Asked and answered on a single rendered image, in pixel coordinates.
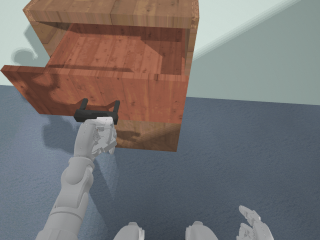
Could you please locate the robot right hand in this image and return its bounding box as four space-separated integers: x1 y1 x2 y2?
236 205 274 240

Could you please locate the robot right shin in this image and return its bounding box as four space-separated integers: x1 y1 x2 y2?
193 221 203 225

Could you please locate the cabinet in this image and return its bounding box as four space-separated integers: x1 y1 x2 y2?
22 0 200 152

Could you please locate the drawer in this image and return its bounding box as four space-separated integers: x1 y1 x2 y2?
0 23 189 124

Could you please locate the robot left hand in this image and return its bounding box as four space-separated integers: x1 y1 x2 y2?
73 117 117 162

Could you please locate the right robot thigh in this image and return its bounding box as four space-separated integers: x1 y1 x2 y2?
185 224 218 240

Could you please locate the handle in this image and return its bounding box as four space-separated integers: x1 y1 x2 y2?
73 98 120 125

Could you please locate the robot left forearm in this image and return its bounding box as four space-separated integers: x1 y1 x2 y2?
35 156 95 240

